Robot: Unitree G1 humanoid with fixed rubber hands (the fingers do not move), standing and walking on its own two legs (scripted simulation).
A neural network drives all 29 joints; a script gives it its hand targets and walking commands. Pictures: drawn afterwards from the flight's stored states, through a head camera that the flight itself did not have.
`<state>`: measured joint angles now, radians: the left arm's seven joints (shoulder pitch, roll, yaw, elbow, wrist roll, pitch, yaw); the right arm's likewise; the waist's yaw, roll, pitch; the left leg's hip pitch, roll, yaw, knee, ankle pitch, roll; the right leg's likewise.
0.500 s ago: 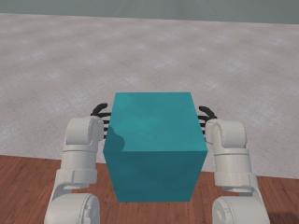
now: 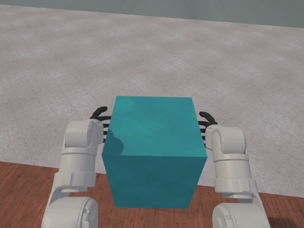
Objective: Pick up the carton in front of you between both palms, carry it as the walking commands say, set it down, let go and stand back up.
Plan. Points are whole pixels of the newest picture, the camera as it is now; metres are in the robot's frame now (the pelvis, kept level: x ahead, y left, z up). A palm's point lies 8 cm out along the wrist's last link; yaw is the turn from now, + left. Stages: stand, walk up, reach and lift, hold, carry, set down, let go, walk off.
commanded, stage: carry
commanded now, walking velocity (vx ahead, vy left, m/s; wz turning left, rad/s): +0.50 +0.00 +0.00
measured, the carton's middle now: (152, 153) +0.34 +0.01 +0.04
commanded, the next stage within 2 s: none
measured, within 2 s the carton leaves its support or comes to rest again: neither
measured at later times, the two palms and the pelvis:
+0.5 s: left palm (124, 90) +0.61 +0.12 +0.05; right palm (201, 92) +0.62 -0.18 +0.05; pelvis +0.26 -0.04 -0.03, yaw +2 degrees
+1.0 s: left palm (125, 51) +0.93 +0.16 +0.06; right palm (184, 55) +0.91 -0.14 +0.06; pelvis +0.57 +0.01 -0.05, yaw +0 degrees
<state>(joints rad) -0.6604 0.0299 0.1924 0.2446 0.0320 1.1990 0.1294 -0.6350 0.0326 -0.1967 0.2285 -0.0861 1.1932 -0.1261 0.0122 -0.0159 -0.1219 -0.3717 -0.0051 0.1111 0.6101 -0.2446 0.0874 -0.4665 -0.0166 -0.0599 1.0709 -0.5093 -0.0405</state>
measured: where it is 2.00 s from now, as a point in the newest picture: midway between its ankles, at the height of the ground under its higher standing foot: (148, 131)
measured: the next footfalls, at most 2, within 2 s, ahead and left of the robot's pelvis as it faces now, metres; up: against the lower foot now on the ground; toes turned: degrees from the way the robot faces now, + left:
right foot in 0.34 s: +0.34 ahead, -0.09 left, -0.03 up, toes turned -3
left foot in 0.86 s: +0.65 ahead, +0.07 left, -0.06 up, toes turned +5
